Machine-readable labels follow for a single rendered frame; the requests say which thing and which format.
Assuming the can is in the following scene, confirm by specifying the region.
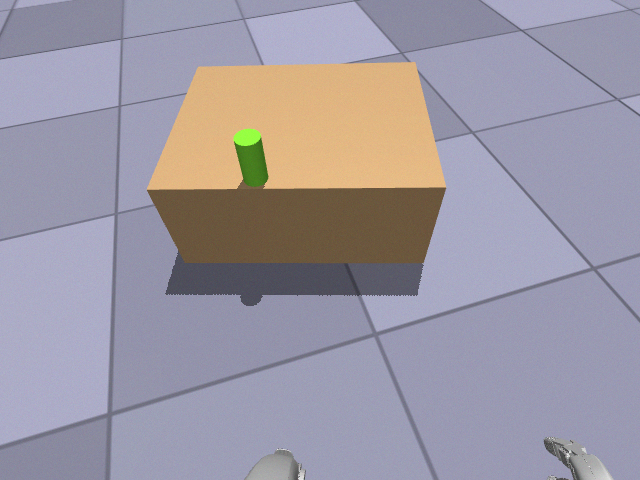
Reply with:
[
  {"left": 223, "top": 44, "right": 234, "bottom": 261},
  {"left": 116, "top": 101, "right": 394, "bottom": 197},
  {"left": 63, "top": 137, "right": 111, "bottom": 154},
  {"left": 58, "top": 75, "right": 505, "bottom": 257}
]
[{"left": 233, "top": 129, "right": 268, "bottom": 187}]

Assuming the right robot hand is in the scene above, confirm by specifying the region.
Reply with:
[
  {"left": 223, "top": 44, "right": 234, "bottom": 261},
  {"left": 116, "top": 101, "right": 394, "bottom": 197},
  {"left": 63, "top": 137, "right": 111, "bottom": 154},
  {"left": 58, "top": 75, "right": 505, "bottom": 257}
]
[{"left": 544, "top": 437, "right": 614, "bottom": 480}]

